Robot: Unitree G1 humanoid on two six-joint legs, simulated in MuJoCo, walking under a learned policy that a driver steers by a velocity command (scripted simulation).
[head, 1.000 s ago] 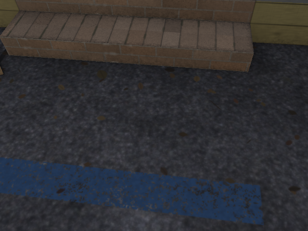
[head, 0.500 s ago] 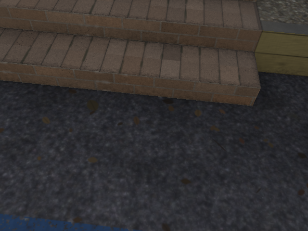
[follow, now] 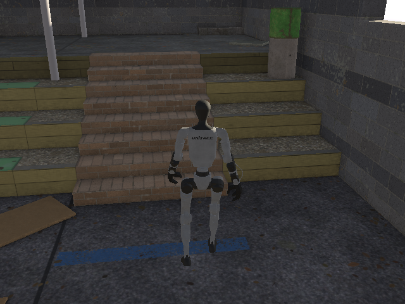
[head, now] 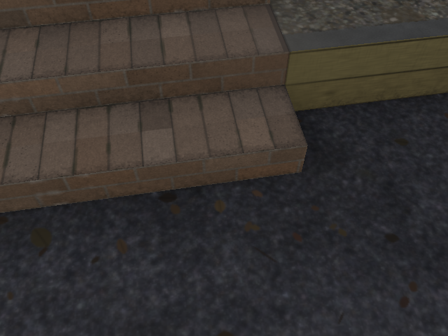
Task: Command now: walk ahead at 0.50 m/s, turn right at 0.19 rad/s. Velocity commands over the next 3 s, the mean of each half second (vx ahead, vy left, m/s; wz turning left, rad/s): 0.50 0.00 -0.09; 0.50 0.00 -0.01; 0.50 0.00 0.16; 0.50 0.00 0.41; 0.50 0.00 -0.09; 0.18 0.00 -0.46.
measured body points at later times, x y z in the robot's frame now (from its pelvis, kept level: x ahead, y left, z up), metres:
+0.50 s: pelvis +0.29 +0.05 +0.00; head +0.32 +0.07 +0.45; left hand +0.28 +0.32 -0.14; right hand +0.45 -0.20 -0.11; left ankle +0.39 +0.14 -0.72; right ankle +0.10 -0.08 -0.68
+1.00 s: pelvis +0.55 +0.03 +0.01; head +0.57 +0.02 +0.46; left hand +0.74 +0.26 -0.09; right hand +0.50 -0.22 -0.14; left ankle +0.40 +0.14 -0.71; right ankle +0.66 -0.06 -0.72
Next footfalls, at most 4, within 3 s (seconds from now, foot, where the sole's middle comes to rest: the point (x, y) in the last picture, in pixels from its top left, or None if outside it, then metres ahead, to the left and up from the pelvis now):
0.46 left None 0.43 0.15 -0.76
0.98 right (249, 251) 0.70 -0.06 -0.76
1.68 left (171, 129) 1.10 0.19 -0.61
2.22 right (179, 37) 1.41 0.17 -0.46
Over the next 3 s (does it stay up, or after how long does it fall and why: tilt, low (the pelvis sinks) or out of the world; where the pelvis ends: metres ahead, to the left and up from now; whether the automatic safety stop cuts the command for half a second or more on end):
stays up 1.60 0.33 0.46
